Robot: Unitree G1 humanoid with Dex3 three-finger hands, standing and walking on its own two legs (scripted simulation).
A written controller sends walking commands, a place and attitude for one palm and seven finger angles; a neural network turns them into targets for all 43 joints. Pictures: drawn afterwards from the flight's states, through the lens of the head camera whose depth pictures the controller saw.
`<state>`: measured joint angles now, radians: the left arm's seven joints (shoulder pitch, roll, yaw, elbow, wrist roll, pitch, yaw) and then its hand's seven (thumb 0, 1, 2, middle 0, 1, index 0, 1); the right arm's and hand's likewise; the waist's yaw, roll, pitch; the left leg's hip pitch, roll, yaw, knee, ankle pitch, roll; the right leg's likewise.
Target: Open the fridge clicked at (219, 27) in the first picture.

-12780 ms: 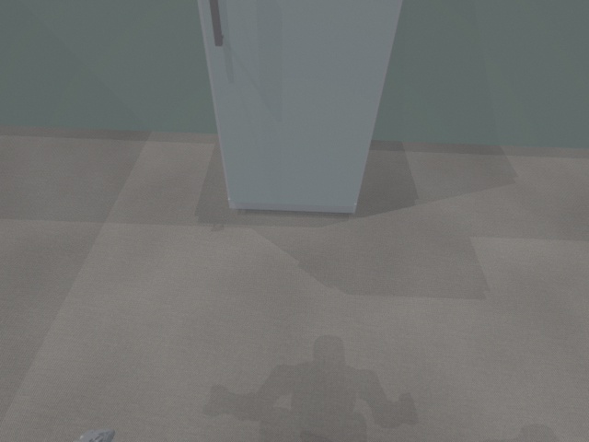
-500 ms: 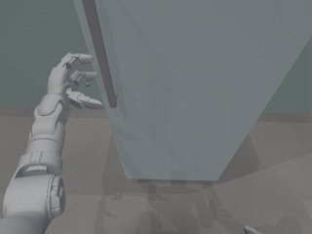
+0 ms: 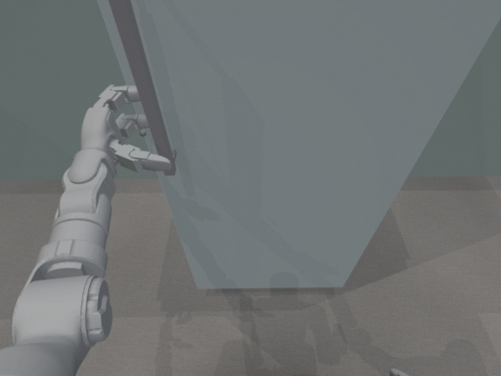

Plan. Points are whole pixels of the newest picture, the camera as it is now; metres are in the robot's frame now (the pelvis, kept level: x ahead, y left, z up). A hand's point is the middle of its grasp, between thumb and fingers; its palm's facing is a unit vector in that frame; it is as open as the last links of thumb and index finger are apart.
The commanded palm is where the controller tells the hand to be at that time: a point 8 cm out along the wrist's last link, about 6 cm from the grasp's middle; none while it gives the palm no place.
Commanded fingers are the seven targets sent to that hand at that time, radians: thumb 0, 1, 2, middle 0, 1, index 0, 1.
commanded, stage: feel for the door with the fingertips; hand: left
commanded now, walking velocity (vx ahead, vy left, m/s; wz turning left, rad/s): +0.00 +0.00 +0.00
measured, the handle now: (148, 81) +0.50 +0.16 +0.22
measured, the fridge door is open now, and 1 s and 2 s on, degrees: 0 0 0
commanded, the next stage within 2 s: slide the fingers in behind the handle in 0.12 s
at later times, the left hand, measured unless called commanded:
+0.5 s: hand (140, 131) +0.46 +0.18 +0.16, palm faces +0.01 -1.00 +0.01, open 13.8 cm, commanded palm +0.43 +0.22 +0.16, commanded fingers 0.00 -0.50 0.30 -0.30 -1.20 -0.30 -1.20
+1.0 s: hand (162, 136) +0.45 +0.14 +0.16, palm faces +0.00 -1.00 +0.00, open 14.0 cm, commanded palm +0.42 +0.20 +0.16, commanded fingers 0.00 -0.50 0.30 -0.30 -1.20 -0.30 -1.20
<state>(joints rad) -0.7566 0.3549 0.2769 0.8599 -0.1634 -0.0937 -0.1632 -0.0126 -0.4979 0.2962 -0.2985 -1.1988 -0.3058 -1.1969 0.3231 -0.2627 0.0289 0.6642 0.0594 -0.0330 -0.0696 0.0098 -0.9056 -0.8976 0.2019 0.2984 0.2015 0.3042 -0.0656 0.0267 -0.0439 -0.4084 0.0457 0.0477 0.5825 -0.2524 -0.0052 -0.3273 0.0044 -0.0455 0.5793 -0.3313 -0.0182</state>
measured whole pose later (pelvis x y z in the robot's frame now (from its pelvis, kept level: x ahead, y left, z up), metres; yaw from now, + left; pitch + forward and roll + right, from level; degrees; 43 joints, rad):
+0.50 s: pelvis +0.00 +0.01 +0.00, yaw +1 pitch +6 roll -1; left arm -0.84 0.37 0.27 0.97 -0.17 -0.15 -0.19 -0.01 -0.50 0.30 -0.34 -1.25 -0.33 -1.21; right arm 0.35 -0.27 0.03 0.68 0.05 -0.04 -0.06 0.01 -0.91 -0.90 0.20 0.30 0.20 0.30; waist -0.07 0.02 -0.05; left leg -0.47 0.04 0.04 0.62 -0.26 0.00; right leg -0.38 0.00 -0.06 0.61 -0.34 -0.01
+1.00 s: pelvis +0.00 +0.01 +0.00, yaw +0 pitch +5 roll +0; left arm -0.73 0.26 0.21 0.79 -0.15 -0.09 -0.09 -0.01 -0.50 0.30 -0.30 -1.20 -0.31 -1.20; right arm 0.31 -0.25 0.02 0.66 0.05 -0.04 -0.04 0.01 -0.91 -0.90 0.20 0.30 0.20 0.30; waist -0.06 0.03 -0.06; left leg -0.42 0.04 0.05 0.61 -0.27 0.00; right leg -0.34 0.00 -0.04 0.59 -0.34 -0.01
